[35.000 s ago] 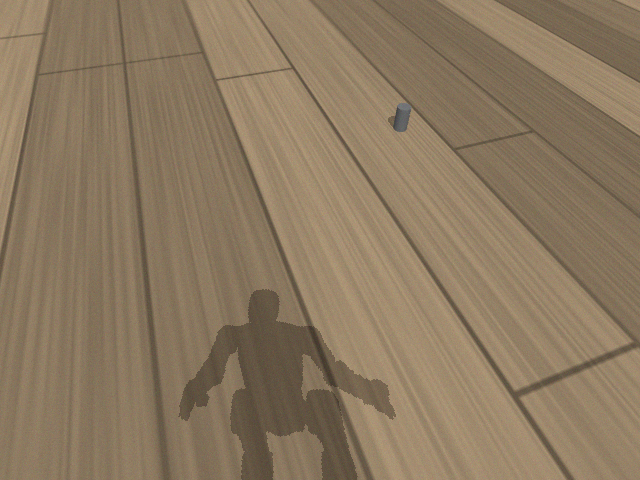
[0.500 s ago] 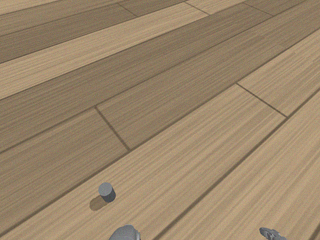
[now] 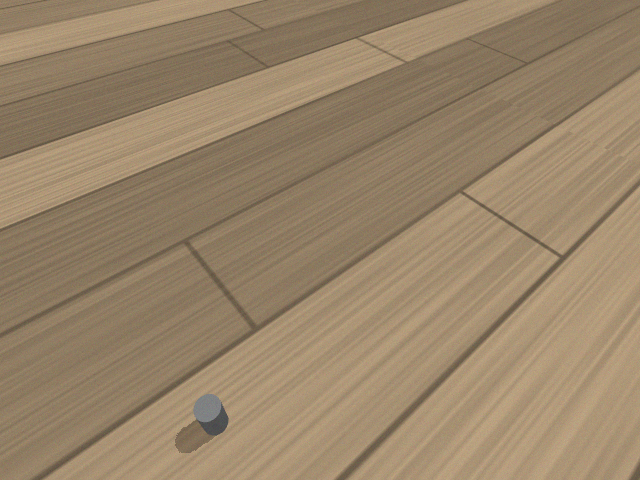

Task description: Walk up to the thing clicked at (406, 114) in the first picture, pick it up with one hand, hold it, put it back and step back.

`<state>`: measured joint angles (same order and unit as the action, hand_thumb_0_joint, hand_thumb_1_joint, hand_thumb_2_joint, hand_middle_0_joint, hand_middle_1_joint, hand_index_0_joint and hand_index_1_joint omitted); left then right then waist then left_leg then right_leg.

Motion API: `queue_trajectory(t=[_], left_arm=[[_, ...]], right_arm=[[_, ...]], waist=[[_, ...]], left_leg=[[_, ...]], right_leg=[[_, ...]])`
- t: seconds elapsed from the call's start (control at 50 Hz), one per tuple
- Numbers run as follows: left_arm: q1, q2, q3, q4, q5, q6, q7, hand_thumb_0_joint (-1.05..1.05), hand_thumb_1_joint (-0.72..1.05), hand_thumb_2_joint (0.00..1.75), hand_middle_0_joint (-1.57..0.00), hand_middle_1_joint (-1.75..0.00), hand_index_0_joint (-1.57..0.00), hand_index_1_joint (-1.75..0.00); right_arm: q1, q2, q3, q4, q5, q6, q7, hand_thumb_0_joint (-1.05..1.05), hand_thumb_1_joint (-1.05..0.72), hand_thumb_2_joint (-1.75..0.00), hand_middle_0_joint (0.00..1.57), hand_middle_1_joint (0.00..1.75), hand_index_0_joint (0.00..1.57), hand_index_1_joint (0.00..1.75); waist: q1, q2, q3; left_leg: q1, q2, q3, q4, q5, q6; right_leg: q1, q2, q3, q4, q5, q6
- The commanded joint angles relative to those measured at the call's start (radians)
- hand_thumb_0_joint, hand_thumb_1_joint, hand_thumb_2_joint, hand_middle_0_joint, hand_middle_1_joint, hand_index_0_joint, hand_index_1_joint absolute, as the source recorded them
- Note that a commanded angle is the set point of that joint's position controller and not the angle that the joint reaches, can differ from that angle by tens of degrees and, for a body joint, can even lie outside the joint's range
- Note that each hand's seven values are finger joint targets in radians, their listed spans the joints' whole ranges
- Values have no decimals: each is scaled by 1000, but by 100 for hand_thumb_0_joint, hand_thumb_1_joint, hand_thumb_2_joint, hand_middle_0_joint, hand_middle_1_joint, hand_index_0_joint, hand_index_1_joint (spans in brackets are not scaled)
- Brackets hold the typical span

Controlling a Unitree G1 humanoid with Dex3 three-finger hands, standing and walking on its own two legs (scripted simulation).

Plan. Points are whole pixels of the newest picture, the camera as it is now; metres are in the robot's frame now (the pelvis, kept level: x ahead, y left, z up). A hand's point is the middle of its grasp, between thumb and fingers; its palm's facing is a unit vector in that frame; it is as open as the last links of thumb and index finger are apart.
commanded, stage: stand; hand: left
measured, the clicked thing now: (211, 415) +0.41 +0.29 -0.71
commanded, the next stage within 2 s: none
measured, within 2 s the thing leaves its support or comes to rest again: neither
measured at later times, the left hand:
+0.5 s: hand out of the picture +0.09 +0.26 -0.16, palm faces -0.04 -0.94 -0.33, open 7.4 cm
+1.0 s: hand out of the picture +0.07 +0.26 -0.16, palm faces -0.05 -0.94 -0.33, open 7.4 cm
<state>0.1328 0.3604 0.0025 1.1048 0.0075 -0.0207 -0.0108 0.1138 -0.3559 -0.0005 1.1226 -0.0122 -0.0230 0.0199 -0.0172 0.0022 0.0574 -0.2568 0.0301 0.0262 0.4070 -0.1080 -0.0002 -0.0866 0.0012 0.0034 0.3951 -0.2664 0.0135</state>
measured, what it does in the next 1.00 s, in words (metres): stands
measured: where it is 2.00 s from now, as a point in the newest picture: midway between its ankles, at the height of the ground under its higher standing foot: outside the picture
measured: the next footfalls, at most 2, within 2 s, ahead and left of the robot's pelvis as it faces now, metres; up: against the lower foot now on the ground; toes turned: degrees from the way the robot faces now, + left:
none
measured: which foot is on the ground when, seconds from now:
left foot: down 0.00-1.00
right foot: down 0.00-1.00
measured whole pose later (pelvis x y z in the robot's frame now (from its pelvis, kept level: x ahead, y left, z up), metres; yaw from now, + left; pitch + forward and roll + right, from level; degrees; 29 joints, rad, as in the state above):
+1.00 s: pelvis +0.01 +0.01 +0.00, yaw +0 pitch -2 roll +0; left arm 0.15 0.35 0.00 1.13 0.02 0.00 -0.01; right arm 0.08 -0.34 -0.01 1.16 -0.01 -0.01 0.01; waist -0.01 -0.01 0.05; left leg -0.21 0.00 0.05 0.35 -0.10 0.02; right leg -0.04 -0.03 0.02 0.33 -0.25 0.03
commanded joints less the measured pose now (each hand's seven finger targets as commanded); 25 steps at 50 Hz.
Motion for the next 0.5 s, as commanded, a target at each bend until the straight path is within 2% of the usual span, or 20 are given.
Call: queue_trajectory(t=[0.0, 0.08, 0.14, 0.18, 0.24, 0.26, 0.28, 0.3, 0.34, 0.38, 0.4, 0.42, 0.46, 0.48], left_arm=[[-23, 205, 44, -46, -7, -20, 13, 0, 90, 90, -20, -30, -20, -30], [-40, 208, 45, -42, -6, -14, 11, 0, 90, 90, -20, -30, -20, -30], [-42, 203, 44, -41, -4, -13, 13, 0, 90, 90, -20, -30, -20, -30], [-44, 199, 43, -37, -4, -11, 15, 0, 90, 90, -20, -30, -20, -30], [-42, 197, 44, -36, -3, -10, 13, 0, 90, 90, -20, -30, -20, -30], [-45, 197, 46, -35, -2, -9, 14, 0, 90, 90, -20, -30, -20, -30], [-43, 195, 45, -30, -2, -7, 14, 0, 90, 90, -20, -30, -20, -30], [-38, 191, 45, -31, 0, -7, 14, 0, 90, 90, -20, -30, -20, -30], [-50, 198, 46, -34, -2, -11, 15, 0, 90, 90, -20, -30, -20, -30], [-42, 198, 45, -36, 0, -14, 16, 0, 90, 90, -20, -30, -20, -30], [-46, 193, 44, -35, 0, -14, 16, 0, 90, 90, -20, -30, -20, -30], [-46, 201, 46, -37, 0, -15, 17, 0, 90, 90, -20, -30, -20, -30], [-49, 197, 46, -37, 1, -11, 17, 0, 90, 90, -20, -30, -20, -30], [-58, 198, 46, -38, 0, -10, 17, 0, 90, 90, -20, -30, -20, -30]], right_arm=[[-71, -214, -44, -53, 3, -25, -15, 0, -90, -90, 20, 30, 20, 30], [-73, -209, -45, -44, 5, -21, -18, 0, -90, -90, 20, 30, 20, 30], [-81, -208, -47, -40, 5, -24, -21, 0, -90, -90, 20, 30, 20, 30], [-84, -206, -47, -37, 5, -24, -23, 0, -90, -90, 20, 30, 20, 30], [-92, -211, -49, -38, 6, -21, -23, 0, -90, -90, 20, 30, 20, 30], [-86, -209, -49, -38, 6, -21, -24, 0, -90, -90, 20, 30, 20, 30], [-96, -209, -49, -37, 6, -20, -24, 0, -90, -90, 20, 30, 20, 30], [-100, -212, -51, -38, 5, -19, -24, 0, -90, -90, 20, 30, 20, 30], [-91, -203, -50, -34, 6, -20, -22, 0, -90, -90, 20, 30, 20, 30], [-102, -203, -51, -37, 5, -19, -22, 0, -90, -90, 20, 30, 20, 30], [-99, -207, -51, -35, 7, -18, -22, 0, -90, -90, 20, 30, 20, 30], [-105, -199, -50, -36, 5, -18, -21, 0, -90, -90, 20, 30, 20, 30], [-97, -200, -50, -36, 5, -15, -22, 0, -90, -90, 20, 30, 20, 30], [-107, -200, -50, -35, 5, -15, -22, 0, -90, -90, 20, 30, 20, 30]], waist=[[19, 32, -91], [13, 30, -78], [16, 28, -113], [15, 24, -110], [11, 25, -91], [10, 22, -103], [10, 25, -78], [14, 26, -94], [6, 1, -88], [10, 0, -109], [4, 4, -95], [8, -6, -104], [1, -1, -91], [3, 0, -81]], left_leg=[[139, 117, -135, -70, 84, 27], [134, 113, -130, -95, 39, 18], [168, 117, -121, -75, 148, 18], [177, 118, -119, -78, 155, 19], [174, 112, -119, -95, 87, 17], [184, 116, -120, -95, 97, 18], [175, 117, -125, -109, 63, 16], [188, 119, -126, -106, 55, 19], [184, 117, -119, -99, 89, 19], [210, 113, -107, -76, 144, 22], [195, 112, -109, -85, 123, 21], [203, 113, -106, -75, 149, 23], [199, 108, -104, -93, 73, 20], [193, 111, -111, -99, 75, 19]], right_leg=[[-62, -115, 94, -82, 101, -29], [-68, -114, 95, -93, 78, -31], [-45, -119, 92, -94, 142, -29], [-49, -117, 89, -100, 141, -27], [-61, -115, 88, -114, 124, -25], [-53, -115, 86, -109, 131, -24], [-73, -113, 85, -111, 106, -25], [-66, -115, 83, -117, 106, -25], [-67, -121, 88, -121, 114, -25], [-63, -127, 91, -131, 168, -21], [-62, -125, 90, -135, 154, -20], [-54, -130, 90, -133, 179, -21], [-74, -124, 88, -140, 122, -20], [-75, -123, 87, -136, 115, -23]])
